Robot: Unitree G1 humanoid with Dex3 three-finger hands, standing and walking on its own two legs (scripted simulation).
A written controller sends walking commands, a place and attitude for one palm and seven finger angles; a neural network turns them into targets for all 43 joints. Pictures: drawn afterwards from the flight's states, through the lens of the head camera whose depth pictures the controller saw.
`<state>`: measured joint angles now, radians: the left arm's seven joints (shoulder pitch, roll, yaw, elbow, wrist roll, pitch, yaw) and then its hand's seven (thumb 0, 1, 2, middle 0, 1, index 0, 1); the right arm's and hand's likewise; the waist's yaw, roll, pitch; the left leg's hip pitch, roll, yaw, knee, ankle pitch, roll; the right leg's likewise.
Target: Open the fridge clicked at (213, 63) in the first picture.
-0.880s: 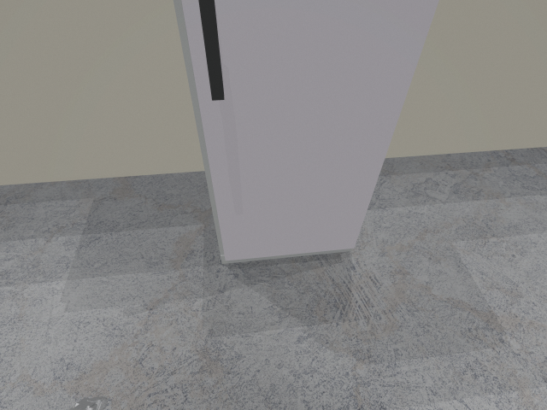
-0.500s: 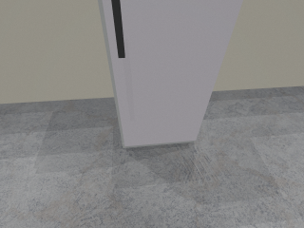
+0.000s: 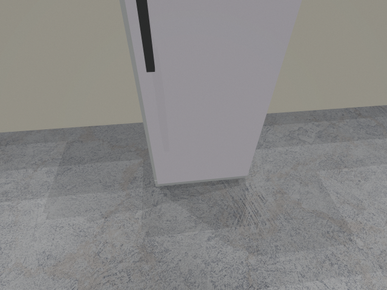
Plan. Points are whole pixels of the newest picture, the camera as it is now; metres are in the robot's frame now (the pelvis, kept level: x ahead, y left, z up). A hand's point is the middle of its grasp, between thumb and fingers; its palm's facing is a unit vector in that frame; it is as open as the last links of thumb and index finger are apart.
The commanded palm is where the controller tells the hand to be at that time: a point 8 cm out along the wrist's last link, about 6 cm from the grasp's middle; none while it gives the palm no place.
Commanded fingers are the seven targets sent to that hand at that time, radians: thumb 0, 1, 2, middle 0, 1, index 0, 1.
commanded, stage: look at it before walking up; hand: left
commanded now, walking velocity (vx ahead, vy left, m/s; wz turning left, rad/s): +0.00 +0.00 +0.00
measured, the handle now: (143, 8) +0.77 +0.19 +0.25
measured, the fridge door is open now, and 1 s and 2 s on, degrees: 0 0 0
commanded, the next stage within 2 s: turn to face it in 0.56 s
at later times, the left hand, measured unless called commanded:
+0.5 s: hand out of the picture +0.08 +0.24 -0.16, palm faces -0.02 -0.94 -0.34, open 7.4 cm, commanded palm none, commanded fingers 0.00 0.90 0.90 -0.20 -0.30 -0.20 -0.30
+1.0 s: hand out of the picture +0.06 +0.23 -0.17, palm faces +0.04 -0.95 -0.31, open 7.4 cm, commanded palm none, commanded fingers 0.00 0.90 0.90 -0.20 -0.30 -0.20 -0.30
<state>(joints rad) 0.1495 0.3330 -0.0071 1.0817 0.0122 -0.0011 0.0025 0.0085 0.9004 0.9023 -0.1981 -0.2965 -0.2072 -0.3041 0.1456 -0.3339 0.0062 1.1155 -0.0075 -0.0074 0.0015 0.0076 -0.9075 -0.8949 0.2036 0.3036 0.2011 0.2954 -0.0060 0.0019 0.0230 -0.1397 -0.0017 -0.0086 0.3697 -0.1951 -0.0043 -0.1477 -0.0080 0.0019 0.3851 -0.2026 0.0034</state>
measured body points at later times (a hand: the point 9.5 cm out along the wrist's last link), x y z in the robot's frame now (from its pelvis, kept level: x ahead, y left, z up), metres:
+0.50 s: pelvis +0.00 +0.00 +0.00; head +0.01 +0.00 +0.45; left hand +0.08 +0.29 -0.13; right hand +0.08 -0.30 -0.13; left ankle +0.00 +0.12 -0.75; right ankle +0.01 -0.12 -0.75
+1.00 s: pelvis +0.00 +0.00 +0.00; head +0.01 +0.00 +0.45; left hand +0.06 +0.28 -0.14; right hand +0.08 -0.27 -0.15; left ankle +0.01 +0.12 -0.75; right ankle +0.01 -0.12 -0.75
